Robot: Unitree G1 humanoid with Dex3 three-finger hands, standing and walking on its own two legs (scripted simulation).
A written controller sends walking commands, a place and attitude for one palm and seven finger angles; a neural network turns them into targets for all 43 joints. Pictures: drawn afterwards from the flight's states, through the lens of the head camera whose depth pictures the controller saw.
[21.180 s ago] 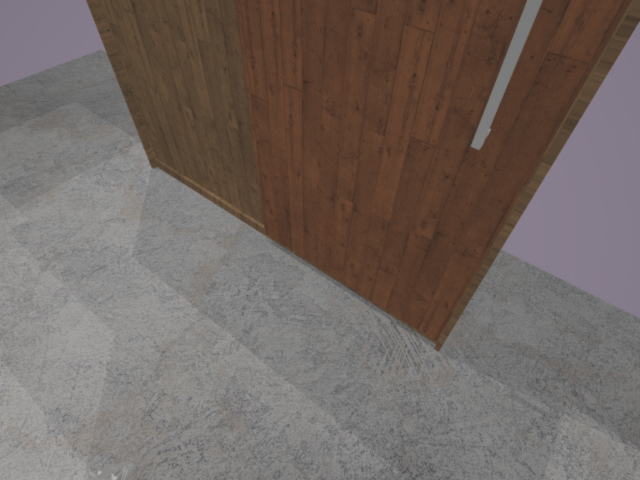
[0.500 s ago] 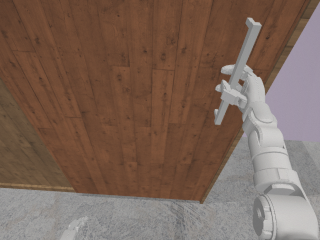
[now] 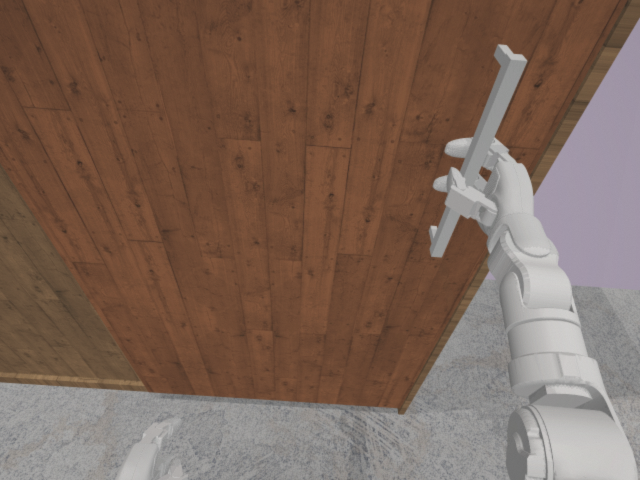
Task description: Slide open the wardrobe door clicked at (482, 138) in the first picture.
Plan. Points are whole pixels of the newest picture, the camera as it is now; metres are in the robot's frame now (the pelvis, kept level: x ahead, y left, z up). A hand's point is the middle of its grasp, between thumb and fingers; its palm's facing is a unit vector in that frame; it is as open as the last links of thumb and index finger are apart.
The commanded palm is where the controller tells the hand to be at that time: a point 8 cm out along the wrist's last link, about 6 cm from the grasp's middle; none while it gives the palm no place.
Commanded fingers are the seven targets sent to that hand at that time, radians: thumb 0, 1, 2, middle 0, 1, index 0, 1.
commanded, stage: grip the handle and tug to test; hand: right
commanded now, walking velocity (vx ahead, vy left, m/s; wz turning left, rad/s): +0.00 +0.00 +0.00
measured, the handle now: (464, 168) +0.47 -0.14 +0.18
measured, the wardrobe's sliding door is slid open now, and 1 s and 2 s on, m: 0.00 0.00 0.02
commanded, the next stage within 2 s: tug the door sideways, standing still in 0.22 s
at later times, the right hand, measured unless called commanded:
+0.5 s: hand (453, 192) +0.42 -0.12 +0.19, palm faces +0.00 +1.00 -0.01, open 5.4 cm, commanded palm +0.40 -0.15 +0.18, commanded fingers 0.00 -0.90 -0.90 0.45 1.40 0.45 1.40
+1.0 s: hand (448, 193) +0.42 -0.12 +0.18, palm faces +0.06 +1.00 -0.06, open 5.6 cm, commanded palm +0.39 -0.10 +0.18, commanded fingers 0.00 -0.90 -0.90 0.45 1.40 0.45 1.40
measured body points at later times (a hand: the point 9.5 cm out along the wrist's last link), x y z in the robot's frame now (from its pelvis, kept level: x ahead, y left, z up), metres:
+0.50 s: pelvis +0.02 +0.00 +0.00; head +0.02 +0.01 +0.45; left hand +0.19 +0.23 -0.10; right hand +0.41 -0.17 +0.19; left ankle -0.02 +0.10 -0.74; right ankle -0.02 -0.12 -0.74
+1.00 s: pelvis -0.01 -0.01 +0.00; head +0.00 +0.00 +0.45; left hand +0.14 +0.21 -0.12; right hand +0.41 -0.17 +0.19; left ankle -0.02 +0.10 -0.74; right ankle -0.02 -0.12 -0.74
